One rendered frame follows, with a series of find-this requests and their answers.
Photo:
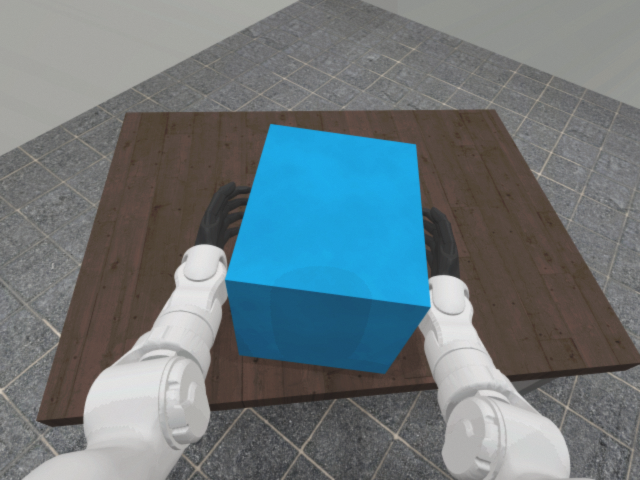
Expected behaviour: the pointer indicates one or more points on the table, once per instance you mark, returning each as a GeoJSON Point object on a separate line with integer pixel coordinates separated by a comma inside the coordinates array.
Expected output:
{"type": "Point", "coordinates": [537, 308]}

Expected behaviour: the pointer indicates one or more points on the left robot upper arm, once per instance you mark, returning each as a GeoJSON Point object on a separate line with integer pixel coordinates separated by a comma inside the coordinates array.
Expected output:
{"type": "Point", "coordinates": [139, 419]}

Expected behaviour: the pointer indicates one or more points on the robot left hand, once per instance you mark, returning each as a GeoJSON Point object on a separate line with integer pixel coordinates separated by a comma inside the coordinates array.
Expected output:
{"type": "Point", "coordinates": [213, 227]}

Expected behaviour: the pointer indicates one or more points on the carton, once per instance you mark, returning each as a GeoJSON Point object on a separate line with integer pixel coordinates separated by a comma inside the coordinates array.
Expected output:
{"type": "Point", "coordinates": [329, 266]}

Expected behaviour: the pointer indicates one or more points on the robot right forearm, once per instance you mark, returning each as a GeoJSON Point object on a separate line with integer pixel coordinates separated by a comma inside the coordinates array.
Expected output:
{"type": "Point", "coordinates": [460, 364]}

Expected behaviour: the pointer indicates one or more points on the robot left forearm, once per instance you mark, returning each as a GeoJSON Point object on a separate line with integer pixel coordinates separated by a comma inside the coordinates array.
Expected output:
{"type": "Point", "coordinates": [188, 323]}

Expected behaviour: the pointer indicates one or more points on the robot right hand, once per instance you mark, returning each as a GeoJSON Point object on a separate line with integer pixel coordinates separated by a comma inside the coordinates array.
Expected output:
{"type": "Point", "coordinates": [443, 258]}

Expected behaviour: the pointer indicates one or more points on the right robot upper arm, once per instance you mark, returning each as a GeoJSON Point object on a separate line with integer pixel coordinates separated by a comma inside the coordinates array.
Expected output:
{"type": "Point", "coordinates": [487, 439]}

